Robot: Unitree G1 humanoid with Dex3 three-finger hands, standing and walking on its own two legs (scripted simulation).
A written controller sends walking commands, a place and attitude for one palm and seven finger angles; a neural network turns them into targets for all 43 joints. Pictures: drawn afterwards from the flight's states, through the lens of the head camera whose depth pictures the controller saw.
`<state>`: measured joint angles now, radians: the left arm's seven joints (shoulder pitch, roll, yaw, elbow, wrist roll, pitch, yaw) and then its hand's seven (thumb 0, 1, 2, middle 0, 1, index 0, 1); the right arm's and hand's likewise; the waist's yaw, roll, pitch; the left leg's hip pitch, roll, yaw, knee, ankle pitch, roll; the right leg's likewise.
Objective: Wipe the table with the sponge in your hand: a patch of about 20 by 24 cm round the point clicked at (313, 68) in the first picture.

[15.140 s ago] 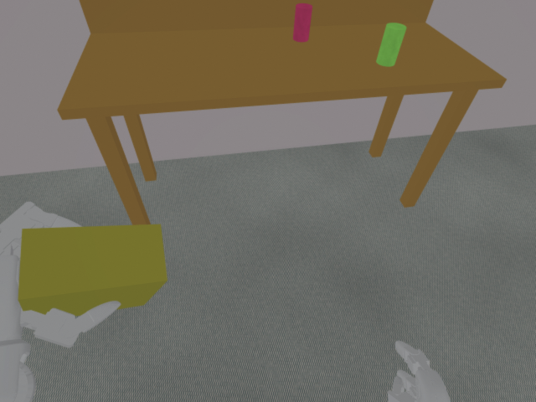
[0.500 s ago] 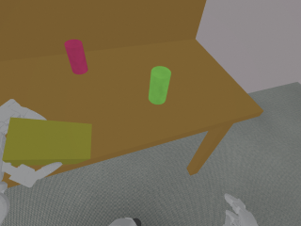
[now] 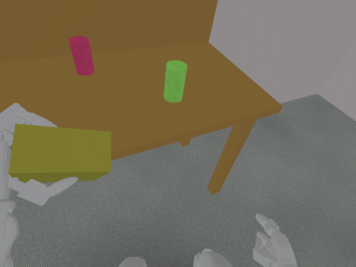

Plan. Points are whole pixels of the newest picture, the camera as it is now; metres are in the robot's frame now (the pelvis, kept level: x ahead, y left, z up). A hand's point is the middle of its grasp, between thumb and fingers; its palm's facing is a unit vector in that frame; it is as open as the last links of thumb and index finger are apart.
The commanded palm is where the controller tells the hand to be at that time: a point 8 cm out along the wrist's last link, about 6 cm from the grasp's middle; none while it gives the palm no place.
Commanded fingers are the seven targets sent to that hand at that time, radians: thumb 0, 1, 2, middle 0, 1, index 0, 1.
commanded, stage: come to a stop and stand still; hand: left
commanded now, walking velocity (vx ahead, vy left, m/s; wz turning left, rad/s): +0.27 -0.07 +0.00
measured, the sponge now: (76, 158) +0.24 +0.22 +0.16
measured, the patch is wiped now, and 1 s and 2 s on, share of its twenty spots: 0.00 0.00 0.00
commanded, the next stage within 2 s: look again from close up in 1.86 s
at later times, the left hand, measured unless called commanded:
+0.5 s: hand (32, 212) +0.14 +0.23 +0.17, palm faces +0.35 -0.84 -0.41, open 10.6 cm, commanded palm +0.09 +0.26 +0.22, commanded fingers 0.00 0.10 1.30 -1.20 -1.60 -1.20 -1.60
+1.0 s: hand (49, 208) +0.14 +0.20 +0.20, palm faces +0.35 -0.85 -0.40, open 10.6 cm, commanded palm +0.08 +0.25 +0.22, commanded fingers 0.00 0.10 1.30 -1.20 -1.60 -1.20 -1.60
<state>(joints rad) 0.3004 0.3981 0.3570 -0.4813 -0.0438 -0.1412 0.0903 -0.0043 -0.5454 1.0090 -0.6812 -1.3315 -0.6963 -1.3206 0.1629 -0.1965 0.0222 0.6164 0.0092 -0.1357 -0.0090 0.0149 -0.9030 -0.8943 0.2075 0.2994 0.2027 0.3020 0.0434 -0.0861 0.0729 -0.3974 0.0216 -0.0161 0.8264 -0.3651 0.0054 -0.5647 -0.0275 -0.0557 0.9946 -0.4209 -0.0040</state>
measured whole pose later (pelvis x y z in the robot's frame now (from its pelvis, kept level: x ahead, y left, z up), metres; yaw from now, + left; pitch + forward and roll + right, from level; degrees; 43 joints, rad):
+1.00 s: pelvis -0.07 -0.03 +0.03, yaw +2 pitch -3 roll +1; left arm 0.49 0.37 0.32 -0.56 -0.07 -0.11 0.12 0.00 -0.55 1.01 -0.69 -1.32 -0.70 -1.31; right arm 0.19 -0.26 -0.01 0.61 0.02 -0.14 -0.05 0.02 -0.90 -0.89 0.21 0.30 0.20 0.30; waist 0.00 -0.01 0.12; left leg -0.23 0.05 0.03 0.51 -0.23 -0.02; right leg -0.28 0.01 -0.11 0.55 -0.22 -0.07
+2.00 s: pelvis -0.03 +0.03 +0.04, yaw +1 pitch -2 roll -1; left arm 0.45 0.36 0.33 -0.53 -0.07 -0.10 0.15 0.00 -0.55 1.01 -0.69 -1.32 -0.71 -1.31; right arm 0.15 -0.20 0.03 0.57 0.00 -0.08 -0.05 0.02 -0.90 -0.89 0.21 0.30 0.20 0.30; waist 0.03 0.00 0.10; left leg -0.16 -0.01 0.08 0.45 -0.27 0.04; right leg -0.19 -0.04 -0.06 0.42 -0.20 0.02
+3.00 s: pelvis +0.05 +0.00 +0.02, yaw +0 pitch -3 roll +2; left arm 0.48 0.41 0.40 -0.58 -0.08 -0.13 0.16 0.00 -0.55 1.01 -0.69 -1.32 -0.71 -1.31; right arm 0.12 -0.21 -0.02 0.59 0.02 -0.04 -0.05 0.02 -0.91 -0.89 0.20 0.30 0.20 0.30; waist 0.02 -0.03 0.15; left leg -0.32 0.05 0.09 0.69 -0.32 -0.01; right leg -0.32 -0.02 0.00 1.03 -0.51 -0.01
